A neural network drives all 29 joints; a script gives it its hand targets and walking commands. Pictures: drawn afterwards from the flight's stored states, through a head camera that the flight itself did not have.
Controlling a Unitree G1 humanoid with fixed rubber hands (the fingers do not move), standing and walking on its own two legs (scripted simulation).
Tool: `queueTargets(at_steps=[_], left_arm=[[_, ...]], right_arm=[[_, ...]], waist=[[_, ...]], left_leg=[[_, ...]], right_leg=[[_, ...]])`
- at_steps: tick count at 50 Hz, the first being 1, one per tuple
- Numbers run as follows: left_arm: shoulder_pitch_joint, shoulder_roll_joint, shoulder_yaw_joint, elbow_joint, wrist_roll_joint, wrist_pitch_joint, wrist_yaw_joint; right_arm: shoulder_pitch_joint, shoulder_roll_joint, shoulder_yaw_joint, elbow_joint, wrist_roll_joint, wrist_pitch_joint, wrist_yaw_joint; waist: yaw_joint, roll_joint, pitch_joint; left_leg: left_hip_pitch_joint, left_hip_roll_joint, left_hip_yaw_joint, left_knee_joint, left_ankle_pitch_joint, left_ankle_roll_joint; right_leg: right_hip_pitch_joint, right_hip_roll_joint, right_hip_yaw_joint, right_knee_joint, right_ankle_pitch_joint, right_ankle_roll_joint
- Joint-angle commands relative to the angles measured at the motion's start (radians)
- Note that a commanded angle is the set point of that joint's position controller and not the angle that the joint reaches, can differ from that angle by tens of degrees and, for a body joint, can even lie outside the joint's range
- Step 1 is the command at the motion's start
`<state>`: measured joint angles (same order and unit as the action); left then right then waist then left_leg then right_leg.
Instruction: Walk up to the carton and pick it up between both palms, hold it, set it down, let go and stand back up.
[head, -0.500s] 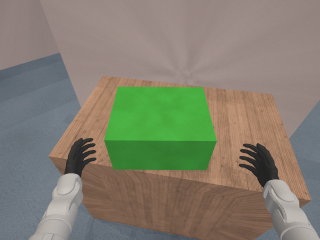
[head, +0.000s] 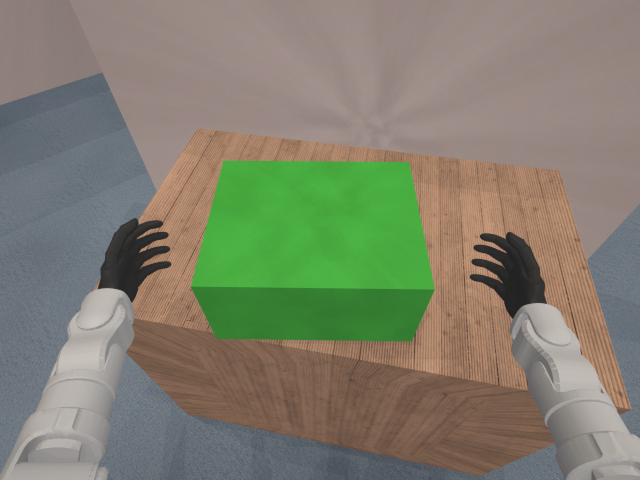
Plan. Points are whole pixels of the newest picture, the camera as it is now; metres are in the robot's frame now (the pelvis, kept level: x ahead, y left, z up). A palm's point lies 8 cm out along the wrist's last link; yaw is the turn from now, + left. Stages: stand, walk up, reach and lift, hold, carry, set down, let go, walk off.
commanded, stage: reach and lift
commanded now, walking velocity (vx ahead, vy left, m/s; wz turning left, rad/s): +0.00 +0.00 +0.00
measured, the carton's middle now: (314, 248) +0.45 +0.04 -0.03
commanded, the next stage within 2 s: none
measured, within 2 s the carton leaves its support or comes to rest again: neither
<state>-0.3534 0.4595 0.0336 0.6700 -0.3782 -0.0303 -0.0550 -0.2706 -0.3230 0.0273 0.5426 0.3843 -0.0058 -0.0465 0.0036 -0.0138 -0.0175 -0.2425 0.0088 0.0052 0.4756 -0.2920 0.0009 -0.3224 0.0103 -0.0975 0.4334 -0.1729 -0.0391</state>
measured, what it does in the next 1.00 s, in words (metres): stands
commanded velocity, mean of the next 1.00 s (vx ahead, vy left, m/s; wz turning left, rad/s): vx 0.00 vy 0.00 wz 0.00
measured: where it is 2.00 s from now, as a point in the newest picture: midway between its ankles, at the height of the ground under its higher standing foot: outside the picture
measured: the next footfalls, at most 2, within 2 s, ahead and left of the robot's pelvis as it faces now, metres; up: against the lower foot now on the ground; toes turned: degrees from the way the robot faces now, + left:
none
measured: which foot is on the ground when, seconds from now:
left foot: down 0.00-1.00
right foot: down 0.00-1.00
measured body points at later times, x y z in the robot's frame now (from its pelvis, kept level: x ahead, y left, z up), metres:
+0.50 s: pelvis +0.00 +0.03 +0.00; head +0.04 +0.03 +0.45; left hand +0.42 +0.28 +0.10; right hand +0.40 -0.24 +0.08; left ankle -0.03 +0.12 -0.74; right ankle +0.03 -0.09 -0.74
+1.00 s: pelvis -0.01 +0.01 -0.01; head +0.07 +0.02 +0.43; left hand +0.41 +0.28 +0.04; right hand +0.41 -0.22 +0.03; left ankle -0.03 +0.12 -0.74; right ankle +0.03 -0.09 -0.74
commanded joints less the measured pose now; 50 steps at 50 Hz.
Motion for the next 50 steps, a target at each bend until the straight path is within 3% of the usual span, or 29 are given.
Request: queueTargets(at_steps=[1,4,9,13,17,20,24,28,31,34,38,40,43,44,46,47,48,50], left_arm=[[-0.427,0.241,0.103,-0.216,0.020,0.015,-0.011],[-0.473,0.236,0.102,-0.226,0.033,0.048,-0.009],[-0.548,0.218,0.093,-0.238,0.046,0.111,0.004],[-0.654,0.209,0.067,-0.227,0.032,0.136,0.027],[-0.765,0.209,0.038,-0.134,0.016,0.155,0.045],[-0.797,0.203,0.020,-0.128,0.020,0.163,0.057],[-0.875,0.211,0.013,-0.071,0.015,0.177,0.070],[-0.922,0.211,0.004,-0.063,0.023,0.185,0.075],[-0.925,0.220,0.016,-0.004,0.033,0.180,0.068],[-0.899,0.223,0.022,0.082,0.036,0.145,0.053],[-0.827,0.215,0.040,0.094,0.060,0.076,0.035],[-0.802,0.205,0.039,0.175,0.069,0.020,0.020],[-0.846,0.194,0.009,0.182,0.050,-0.080,0.018],[-0.844,0.189,-0.005,0.240,0.040,-0.106,0.017],[-0.927,0.195,-0.046,0.241,0.010,-0.159,0.026],[-0.928,0.181,-0.064,0.325,0.003,-0.178,0.024],[-0.970,0.190,-0.076,0.280,-0.014,-0.204,0.029],[-1.012,0.191,-0.105,0.297,-0.038,-0.246,0.036]], right_arm=[[-0.394,-0.234,-0.070,-0.167,0.019,-0.037,0.000],[-0.431,-0.253,-0.082,-0.132,0.020,-0.028,0.003],[-0.516,-0.301,-0.102,-0.106,0.026,-0.011,0.019],[-0.620,-0.334,-0.122,-0.082,0.023,0.007,0.043],[-0.734,-0.370,-0.137,-0.002,0.017,0.039,0.068],[-0.769,-0.392,-0.132,0.028,0.022,0.044,0.082],[-0.846,-0.415,-0.126,0.069,0.018,0.050,0.101],[-0.892,-0.437,-0.123,0.120,0.020,0.045,0.105],[-0.914,-0.422,-0.094,0.150,0.016,0.037,0.104],[-0.916,-0.390,-0.056,0.187,0.021,0.020,0.097],[-0.859,-0.350,-0.013,0.173,0.037,-0.038,0.079],[-0.837,-0.317,-0.001,0.225,0.030,-0.073,0.066],[-0.857,-0.289,-0.021,0.221,0.023,-0.138,0.049],[-0.852,-0.279,-0.018,0.265,0.016,-0.150,0.048],[-0.898,-0.289,-0.036,0.271,0.015,-0.179,0.045],[-0.902,-0.276,-0.034,0.333,0.003,-0.183,0.042],[-0.923,-0.292,-0.048,0.312,0.010,-0.201,0.041],[-0.939,-0.292,-0.062,0.328,-0.002,-0.225,0.040]], waist=[[-0.002,0.064,-0.508],[-0.018,0.077,-0.508],[-0.016,0.095,-0.521],[-0.011,0.097,-0.541],[-0.014,0.085,-0.549],[-0.010,0.100,-0.628],[0.005,0.070,-0.708],[-0.001,0.076,-0.773],[0.013,0.031,-0.784],[0.021,-0.018,-0.755],[0.041,-0.035,-0.805],[0.037,-0.036,-0.771],[0.027,0.003,-0.822],[0.021,0.005,-0.796],[0.011,0.056,-0.849],[-0.006,0.053,-0.797],[-0.002,0.082,-0.866],[-0.017,0.101,-0.933]], left_leg=[[-0.107,-0.029,-0.002,-0.047,0.477,-0.037],[-0.065,-0.027,-0.005,-0.033,0.525,-0.050],[0.006,-0.016,-0.015,-0.020,0.571,-0.068],[0.032,-0.001,-0.021,-0.017,0.541,-0.070],[0.011,0.010,-0.030,-0.012,0.485,-0.067],[0.039,0.019,-0.036,-0.002,0.533,-0.070],[0.054,0.020,-0.041,0.025,0.604,-0.072],[0.086,0.022,-0.041,0.050,0.697,-0.079],[0.045,0.013,-0.030,0.049,0.664,-0.067],[-0.069,-0.001,-0.021,0.026,0.595,-0.045],[-0.130,-0.013,-0.003,0.028,0.613,-0.037],[-0.210,-0.020,0.007,0.027,0.571,-0.030],[-0.250,-0.020,0.012,0.042,0.529,-0.041],[-0.262,-0.022,0.013,0.052,0.497,-0.042],[-0.256,-0.017,0.012,0.072,0.475,-0.053],[-0.275,-0.016,0.008,0.090,0.434,-0.051],[-0.259,-0.017,0.011,0.106,0.447,-0.060],[-0.246,-0.016,0.008,0.154,0.475,-0.069]], right_leg=[[0.475,-0.013,0.139,0.024,0.412,0.019],[0.435,-0.002,0.122,0.017,0.432,0.014],[0.373,0.011,0.100,-0.002,0.419,0.000],[0.298,0.021,0.081,-0.009,0.346,-0.002],[0.243,0.024,0.076,-0.006,0.289,-0.004],[0.217,0.032,0.067,0.002,0.308,-0.005],[0.189,0.043,0.060,0.013,0.351,0.003],[0.169,0.049,0.056,0.016,0.407,0.012],[0.196,0.047,0.056,0.017,0.432,0.024],[0.283,0.036,0.069,0.038,0.476,0.036],[0.374,0.029,0.081,0.064,0.566,0.045],[0.400,0.016,0.090,0.077,0.570,0.051],[0.362,0.010,0.087,0.099,0.516,0.045],[0.326,0.009,0.086,0.103,0.464,0.042],[0.249,0.007,0.077,0.115,0.405,0.033],[0.190,0.005,0.078,0.124,0.354,0.029],[0.159,0.008,0.069,0.135,0.344,0.028],[0.085,0.014,0.053,0.172,0.346,0.026]])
